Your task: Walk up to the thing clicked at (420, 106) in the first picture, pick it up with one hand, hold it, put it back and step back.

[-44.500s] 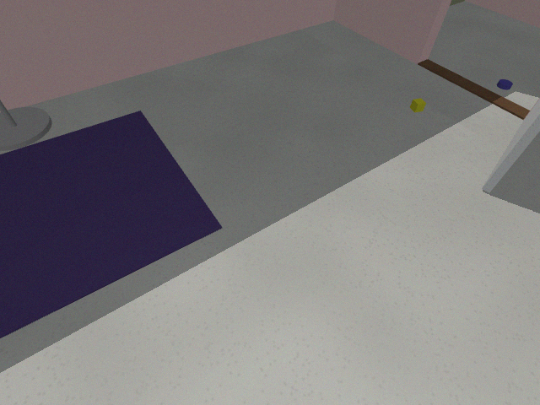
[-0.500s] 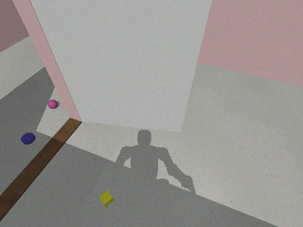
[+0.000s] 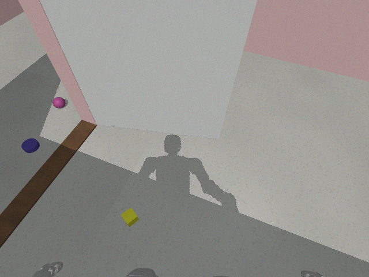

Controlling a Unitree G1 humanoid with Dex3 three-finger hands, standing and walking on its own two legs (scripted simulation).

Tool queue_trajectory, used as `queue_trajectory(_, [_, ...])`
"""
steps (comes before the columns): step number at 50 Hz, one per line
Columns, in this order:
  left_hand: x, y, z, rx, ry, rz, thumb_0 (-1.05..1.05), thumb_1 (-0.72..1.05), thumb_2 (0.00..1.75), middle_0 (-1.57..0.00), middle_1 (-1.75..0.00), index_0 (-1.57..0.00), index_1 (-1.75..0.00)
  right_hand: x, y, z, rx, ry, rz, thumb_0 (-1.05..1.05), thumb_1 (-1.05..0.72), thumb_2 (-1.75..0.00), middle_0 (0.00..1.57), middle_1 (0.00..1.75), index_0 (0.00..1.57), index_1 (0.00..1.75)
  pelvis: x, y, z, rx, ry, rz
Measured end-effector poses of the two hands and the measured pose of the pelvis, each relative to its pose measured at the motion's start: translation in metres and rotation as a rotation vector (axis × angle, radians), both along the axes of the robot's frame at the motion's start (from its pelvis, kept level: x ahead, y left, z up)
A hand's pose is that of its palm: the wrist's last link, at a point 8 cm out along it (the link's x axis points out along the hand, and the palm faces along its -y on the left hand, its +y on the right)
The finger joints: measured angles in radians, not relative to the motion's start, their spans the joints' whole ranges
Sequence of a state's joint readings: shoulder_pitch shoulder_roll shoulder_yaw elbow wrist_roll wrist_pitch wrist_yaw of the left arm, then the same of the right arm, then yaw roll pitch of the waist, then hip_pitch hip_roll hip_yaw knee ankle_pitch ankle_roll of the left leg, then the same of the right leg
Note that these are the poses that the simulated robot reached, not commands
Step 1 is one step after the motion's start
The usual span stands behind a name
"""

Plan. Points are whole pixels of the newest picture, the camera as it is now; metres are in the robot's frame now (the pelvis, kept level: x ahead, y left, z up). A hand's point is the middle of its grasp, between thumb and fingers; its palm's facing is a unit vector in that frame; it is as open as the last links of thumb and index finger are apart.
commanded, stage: step back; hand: left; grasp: from above
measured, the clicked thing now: (130, 217) +0.43 +0.27 -0.74
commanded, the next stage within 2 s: none
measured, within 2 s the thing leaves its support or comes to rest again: neither
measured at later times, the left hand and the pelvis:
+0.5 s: hand out of the picture +0.03 +0.30 -0.17, palm faces -0.11 -0.92 -0.38, open 7.4 cm; pelvis -0.10 +0.04 -0.01, yaw -5 degrees
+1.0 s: hand out of the picture -0.10 +0.29 -0.16, palm faces -0.02 -0.92 -0.38, open 7.4 cm; pelvis -0.24 +0.03 -0.02, yaw +0 degrees
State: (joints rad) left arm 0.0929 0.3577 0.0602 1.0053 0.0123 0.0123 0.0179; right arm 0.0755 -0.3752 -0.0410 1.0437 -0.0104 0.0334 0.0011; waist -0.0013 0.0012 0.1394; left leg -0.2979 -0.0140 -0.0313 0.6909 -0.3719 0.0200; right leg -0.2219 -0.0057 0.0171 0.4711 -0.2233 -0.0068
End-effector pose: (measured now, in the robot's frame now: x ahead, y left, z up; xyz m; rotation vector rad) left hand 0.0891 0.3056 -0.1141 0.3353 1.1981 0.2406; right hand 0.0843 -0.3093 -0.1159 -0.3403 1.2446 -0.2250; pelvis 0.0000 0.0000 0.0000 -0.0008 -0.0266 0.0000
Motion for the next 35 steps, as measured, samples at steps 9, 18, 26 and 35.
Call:
queue_trajectory(9, [0.012, 0.042, -0.020, 0.006, -0.067, -0.048, 0.01, 0.91, 0.90, -0.20, -0.30, -0.20, -0.30, -0.049, 0.023, 0.005, -0.076, 0.031, 0.007, 0.00, -0.91, -0.90, 0.20, 0.30, 0.20, 0.30, -0.030, 0.035, -0.016, -0.007, -0.002, 0.000])
queue_trajectory(18, [-0.024, 0.042, -0.017, -0.020, -0.016, -0.093, 0.01, 0.91, 0.90, -0.20, -0.30, -0.20, -0.30, -0.083, 0.043, 0.016, -0.069, -0.018, -0.034, 0.01, -0.91, -0.90, 0.20, 0.30, 0.20, 0.30, -0.061, 0.045, -0.005, -0.028, 0.001, -0.043])
queue_trajectory(26, [-0.068, 0.033, -0.017, 0.001, 0.007, -0.128, 0.01, 0.91, 0.90, -0.20, -0.30, -0.20, -0.30, -0.112, 0.033, 0.003, -0.044, -0.096, -0.029, 0.00, -0.90, -0.90, 0.20, 0.30, 0.20, 0.30, -0.102, 0.036, -0.015, -0.014, -0.007, -0.088])
queue_trajectory(35, [-0.139, 0.012, 0.005, 0.029, -0.013, -0.105, 0.01, 0.91, 0.90, -0.20, -0.30, -0.20, -0.30, -0.163, 0.007, -0.010, -0.008, -0.086, -0.054, 0.01, -0.91, -0.90, 0.20, 0.30, 0.20, 0.30, -0.152, 0.016, -0.013, 0.016, -0.018, -0.090])
